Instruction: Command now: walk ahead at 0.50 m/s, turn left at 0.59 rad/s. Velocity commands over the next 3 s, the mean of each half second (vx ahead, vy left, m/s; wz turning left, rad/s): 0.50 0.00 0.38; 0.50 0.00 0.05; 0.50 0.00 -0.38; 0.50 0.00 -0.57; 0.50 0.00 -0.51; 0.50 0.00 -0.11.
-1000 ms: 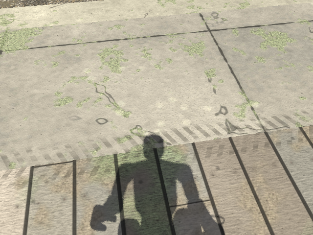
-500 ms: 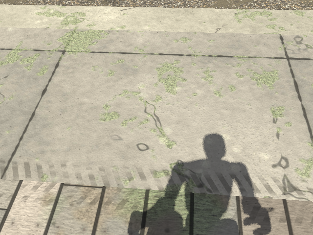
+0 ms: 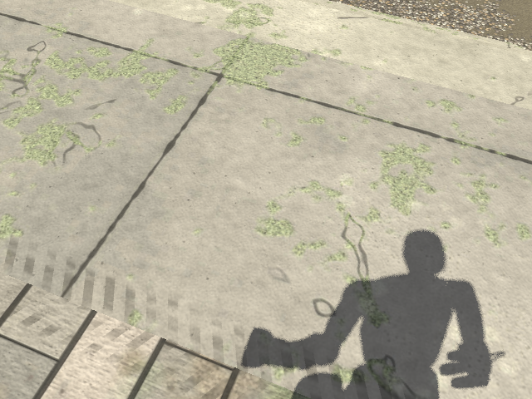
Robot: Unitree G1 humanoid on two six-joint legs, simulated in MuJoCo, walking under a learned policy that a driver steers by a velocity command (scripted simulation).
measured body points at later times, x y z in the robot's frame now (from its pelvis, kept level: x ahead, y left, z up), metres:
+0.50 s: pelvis +0.28 -0.05 +0.00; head +0.31 -0.05 +0.45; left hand +0.36 +0.24 -0.10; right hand +0.42 -0.30 -0.12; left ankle +0.18 +0.07 -0.65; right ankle +0.34 -0.13 -0.74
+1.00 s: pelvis +0.53 +0.06 +0.00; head +0.55 +0.08 +0.45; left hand +0.52 +0.34 -0.14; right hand +0.74 -0.16 -0.09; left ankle +0.57 +0.16 -0.74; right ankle +0.45 -0.10 -0.65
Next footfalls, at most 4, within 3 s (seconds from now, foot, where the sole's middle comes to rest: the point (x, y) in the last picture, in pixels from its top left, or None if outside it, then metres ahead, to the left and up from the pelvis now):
0.34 right None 0.38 -0.12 -0.77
0.88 left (201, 336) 0.61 0.17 -0.77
1.44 right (277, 233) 0.93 -0.03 -0.77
1.92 left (227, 158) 1.23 0.12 -0.77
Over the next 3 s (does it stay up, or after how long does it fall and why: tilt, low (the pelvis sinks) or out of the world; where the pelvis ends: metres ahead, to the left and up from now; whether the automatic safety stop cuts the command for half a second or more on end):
stays up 1.56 -0.24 -0.02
